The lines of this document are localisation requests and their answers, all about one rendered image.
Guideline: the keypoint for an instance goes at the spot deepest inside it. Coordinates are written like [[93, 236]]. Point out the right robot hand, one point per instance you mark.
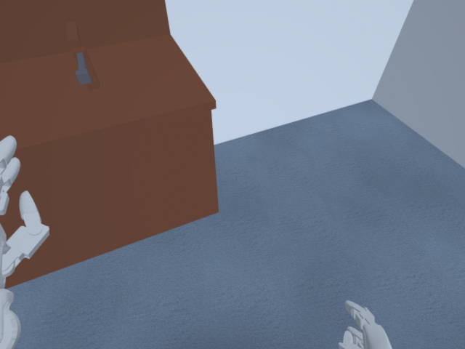
[[373, 336]]

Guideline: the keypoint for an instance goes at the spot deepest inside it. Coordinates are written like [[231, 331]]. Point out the tap lever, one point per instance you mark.
[[82, 73]]

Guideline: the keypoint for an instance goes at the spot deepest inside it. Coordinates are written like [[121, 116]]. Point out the counter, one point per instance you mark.
[[112, 162]]

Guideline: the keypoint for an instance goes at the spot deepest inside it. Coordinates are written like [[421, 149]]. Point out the left robot hand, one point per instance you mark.
[[25, 240]]

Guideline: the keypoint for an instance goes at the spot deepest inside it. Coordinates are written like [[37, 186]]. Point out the robot left forearm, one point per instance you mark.
[[9, 322]]

